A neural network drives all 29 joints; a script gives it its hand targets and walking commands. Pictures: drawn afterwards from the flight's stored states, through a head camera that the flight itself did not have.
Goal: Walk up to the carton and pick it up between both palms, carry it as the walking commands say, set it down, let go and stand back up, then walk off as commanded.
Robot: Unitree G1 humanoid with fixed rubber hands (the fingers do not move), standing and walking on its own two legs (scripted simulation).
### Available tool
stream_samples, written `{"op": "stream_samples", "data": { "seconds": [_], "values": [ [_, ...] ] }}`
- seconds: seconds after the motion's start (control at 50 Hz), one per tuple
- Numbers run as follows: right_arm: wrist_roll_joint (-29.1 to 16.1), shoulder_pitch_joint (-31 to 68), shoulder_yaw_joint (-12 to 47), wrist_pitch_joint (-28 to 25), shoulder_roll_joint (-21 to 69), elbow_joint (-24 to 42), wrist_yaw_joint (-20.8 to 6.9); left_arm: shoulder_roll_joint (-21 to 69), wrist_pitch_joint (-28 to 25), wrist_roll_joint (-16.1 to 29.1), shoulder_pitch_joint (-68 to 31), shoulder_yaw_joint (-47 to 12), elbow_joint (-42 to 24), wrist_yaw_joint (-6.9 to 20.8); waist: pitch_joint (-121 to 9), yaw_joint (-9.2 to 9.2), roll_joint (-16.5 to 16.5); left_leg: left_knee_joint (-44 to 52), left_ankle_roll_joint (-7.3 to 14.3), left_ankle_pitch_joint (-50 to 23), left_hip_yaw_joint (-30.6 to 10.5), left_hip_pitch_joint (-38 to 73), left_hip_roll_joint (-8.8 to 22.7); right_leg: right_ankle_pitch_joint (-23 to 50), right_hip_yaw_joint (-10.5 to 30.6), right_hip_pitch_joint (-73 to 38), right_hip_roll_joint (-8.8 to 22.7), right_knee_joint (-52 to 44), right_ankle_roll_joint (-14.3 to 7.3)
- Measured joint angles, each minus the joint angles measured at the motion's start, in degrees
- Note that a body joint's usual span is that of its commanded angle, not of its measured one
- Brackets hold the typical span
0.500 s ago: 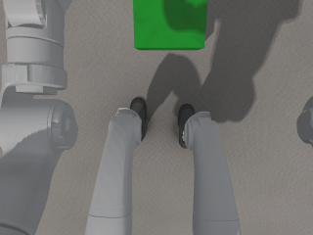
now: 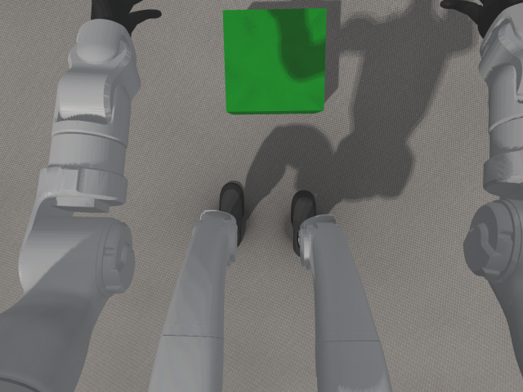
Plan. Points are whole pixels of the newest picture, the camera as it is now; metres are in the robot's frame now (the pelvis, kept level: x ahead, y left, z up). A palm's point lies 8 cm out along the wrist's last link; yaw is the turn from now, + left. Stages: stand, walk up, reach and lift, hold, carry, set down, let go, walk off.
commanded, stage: let go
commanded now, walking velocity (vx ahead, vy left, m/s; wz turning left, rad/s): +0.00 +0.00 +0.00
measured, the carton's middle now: (274, 67) +0.56 +0.00 -0.62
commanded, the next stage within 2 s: stand in 1.28 s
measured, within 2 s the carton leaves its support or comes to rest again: neither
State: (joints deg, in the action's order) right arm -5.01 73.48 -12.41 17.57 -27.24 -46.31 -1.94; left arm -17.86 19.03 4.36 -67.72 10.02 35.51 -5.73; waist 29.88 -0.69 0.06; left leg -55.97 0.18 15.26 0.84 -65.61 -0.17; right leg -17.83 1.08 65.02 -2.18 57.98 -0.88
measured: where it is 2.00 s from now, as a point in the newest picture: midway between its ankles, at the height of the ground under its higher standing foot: (267, 231)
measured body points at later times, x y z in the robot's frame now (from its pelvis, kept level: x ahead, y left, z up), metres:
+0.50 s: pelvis +0.06 +0.00 +0.06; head +0.18 +0.00 +0.49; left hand +0.35 +0.23 -0.02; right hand +0.38 -0.21 -0.02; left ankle +0.10 +0.12 -0.65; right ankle +0.08 -0.10 -0.65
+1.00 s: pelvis +0.10 +0.02 +0.09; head +0.11 +0.03 +0.53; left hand +0.27 +0.27 +0.01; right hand +0.26 -0.21 +0.00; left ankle +0.10 +0.12 -0.65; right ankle +0.08 -0.10 -0.65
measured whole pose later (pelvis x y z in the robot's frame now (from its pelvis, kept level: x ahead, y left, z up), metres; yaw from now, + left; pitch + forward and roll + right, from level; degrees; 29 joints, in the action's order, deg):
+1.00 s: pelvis +0.10 +0.02 +0.09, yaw +1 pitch -5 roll +0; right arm 0.9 -12.3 -2.4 7.1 -11.7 -26.0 -4.6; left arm -14.0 7.8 -0.9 12.8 2.2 22.9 3.5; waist 7.5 0.4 0.1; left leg -26.3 1.8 14.7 0.2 -6.5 -1.8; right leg -15.7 1.6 4.2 -0.4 25.0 0.4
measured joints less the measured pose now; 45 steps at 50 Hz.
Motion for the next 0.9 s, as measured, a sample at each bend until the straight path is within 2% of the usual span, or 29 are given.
{"op": "stream_samples", "data": {
  "seconds": [0.04,0.1,0.12,0.2,0.26,0.32,0.38,0.42,0.48,0.6,0.7,0.9],
  "values": [
    [1.00,-3.84,0.31,-0.22,1.08,2.49,0.51,0.51,-0.66,-0.88,3.94,0.14,-2.49,0.16,0.00,-0.02,0.17,0.84,-0.04,0.00,0.02,1.97,-0.04,-0.01,0.10,-1.88,0.01,-0.72,-0.03],
    [1.77,-12.94,1.36,-0.73,3.37,9.64,1.26,0.91,-1.00,-2.54,12.78,-0.62,-8.26,0.78,0.00,0.18,0.31,2.41,-0.20,0.10,-0.44,6.11,-0.08,-0.15,-0.25,-6.18,0.02,-2.40,-0.18],
    [1.99,-16.98,1.90,-1.10,4.12,12.32,1.55,1.21,-1.09,-2.94,16.74,-1.08,-10.87,1.17,-0.02,0.18,0.26,3.12,-0.29,0.16,-0.66,7.92,-0.11,-0.23,-0.44,-8.09,0.04,-3.18,-0.27],
    [2.28,-32.67,3.70,-2.64,8.01,17.52,1.83,1.79,-2.59,-2.45,32.12,-3.21,-14.33,3.62,-5.75,0.03,-0.12,6.11,-0.62,0.00,-1.55,11.84,0.15,0.18,-1.17,-12.53,-0.23,-6.97,-0.54],
    [3.38,-39.32,3.72,-3.18,10.84,12.28,1.47,1.90,-4.31,-0.58,38.15,-4.41,-7.54,5.19,-17.58,-0.40,0.17,7.38,-0.70,-0.25,-1.55,9.40,0.14,0.37,-1.15,-10.01,-0.21,-8.10,-0.61],
    [5.86,-45.87,4.03,-6.18,12.72,11.62,1.04,3.79,-6.63,-2.73,44.05,-4.34,-6.52,6.51,-23.96,-0.88,-0.29,10.10,-0.66,-0.70,-1.78,12.12,-0.02,0.74,-1.28,-12.90,-0.06,-10.94,-0.75],
    [7.98,-48.68,2.17,-7.35,14.78,8.94,0.58,4.32,-8.54,-2.82,46.38,-4.84,-1.80,7.28,-28.24,-1.15,-0.37,12.13,-0.41,-0.76,-1.67,15.46,-0.19,0.78,-1.11,-16.20,0.13,-12.90,-0.41],
    [7.75,-52.48,3.57,-9.04,15.05,10.91,0.11,5.19,-9.79,-4.00,49.67,-5.42,-3.23,7.36,-28.86,-1.09,-0.56,14.02,-0.39,-0.96,-1.82,19.25,-0.36,0.92,-1.20,-20.14,0.29,-14.93,-0.50],
    [8.87,-57.02,3.49,-10.77,16.11,10.68,-0.33,6.61,-12.01,-5.20,53.96,-5.73,-1.77,7.70,-30.06,-1.02,-0.83,15.84,-0.17,-0.71,-1.83,23.65,-0.35,1.00,-1.13,-24.81,0.29,-17.33,-0.25],
    [8.16,-70.89,6.60,-13.13,17.08,15.98,-0.13,8.03,-14.31,-5.52,66.78,-7.98,-6.35,8.09,-28.45,-0.02,-0.64,21.16,0.28,-0.75,-1.84,34.91,-0.59,1.50,-0.95,-36.54,0.58,-23.60,0.20],
    [6.67,-79.24,8.01,-13.57,16.84,17.56,-0.20,7.44,-14.76,-5.88,74.77,-8.30,-10.84,8.05,-26.18,0.20,0.13,24.23,0.51,-0.27,-1.15,43.62,-0.57,1.61,-0.14,-45.28,0.62,-27.26,0.44],
    [5.75,-85.10,9.38,-11.70,15.60,19.81,-1.79,4.10,-12.51,-5.30,79.98,-7.78,-13.07,9.02,-23.17,1.04,0.30,28.91,1.27,-0.50,-0.65,56.22,-1.20,2.26,0.48,-58.07,1.30,-32.54,0.96]
  ]
}}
